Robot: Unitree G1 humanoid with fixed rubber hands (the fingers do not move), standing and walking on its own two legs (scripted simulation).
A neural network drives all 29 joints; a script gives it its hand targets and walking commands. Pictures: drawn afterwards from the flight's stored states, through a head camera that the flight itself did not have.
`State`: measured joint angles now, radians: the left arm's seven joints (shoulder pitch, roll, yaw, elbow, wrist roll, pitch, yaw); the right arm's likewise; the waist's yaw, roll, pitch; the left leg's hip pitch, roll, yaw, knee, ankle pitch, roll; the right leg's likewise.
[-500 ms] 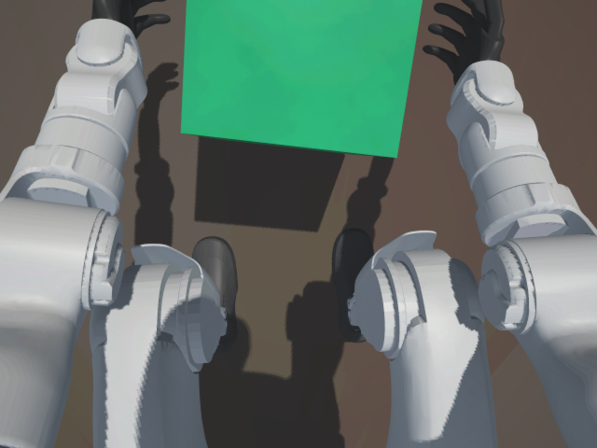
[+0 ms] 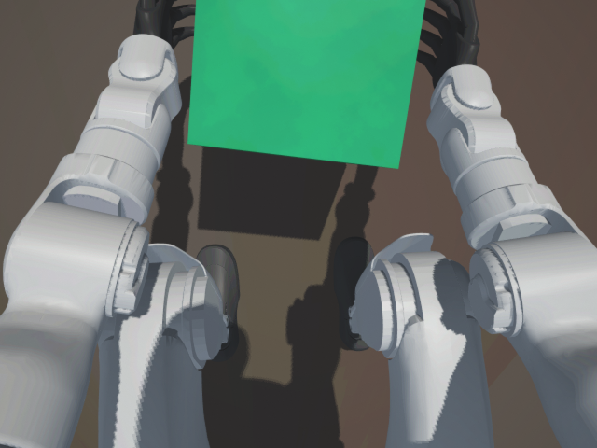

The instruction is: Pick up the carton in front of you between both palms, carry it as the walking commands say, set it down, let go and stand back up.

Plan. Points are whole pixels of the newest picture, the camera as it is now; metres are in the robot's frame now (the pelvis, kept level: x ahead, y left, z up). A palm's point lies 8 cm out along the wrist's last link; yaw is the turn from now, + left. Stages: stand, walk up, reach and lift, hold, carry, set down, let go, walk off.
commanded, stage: reach and lift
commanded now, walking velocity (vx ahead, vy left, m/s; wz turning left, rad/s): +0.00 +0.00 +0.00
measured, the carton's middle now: (298, 77) +0.51 -0.01 -0.25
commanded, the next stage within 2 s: none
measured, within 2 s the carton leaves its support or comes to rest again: leaves its support in 0.34 s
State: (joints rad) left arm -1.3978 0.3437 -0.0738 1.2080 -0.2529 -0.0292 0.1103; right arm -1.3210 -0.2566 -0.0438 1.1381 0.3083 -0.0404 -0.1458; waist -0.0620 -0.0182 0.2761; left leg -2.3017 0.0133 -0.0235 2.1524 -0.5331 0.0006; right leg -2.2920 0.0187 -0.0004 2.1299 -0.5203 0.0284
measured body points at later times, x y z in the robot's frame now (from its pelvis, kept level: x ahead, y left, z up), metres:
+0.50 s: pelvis +0.00 +0.00 +0.00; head +0.31 +0.02 +0.31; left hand +0.53 +0.15 -0.13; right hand +0.52 -0.16 -0.12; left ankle +0.12 +0.12 -0.34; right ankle +0.12 -0.13 -0.34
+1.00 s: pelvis +0.01 +0.00 +0.13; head +0.25 +0.01 +0.51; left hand +0.49 +0.15 +0.06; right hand +0.49 -0.16 +0.07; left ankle +0.12 +0.12 -0.34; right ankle +0.12 -0.13 -0.34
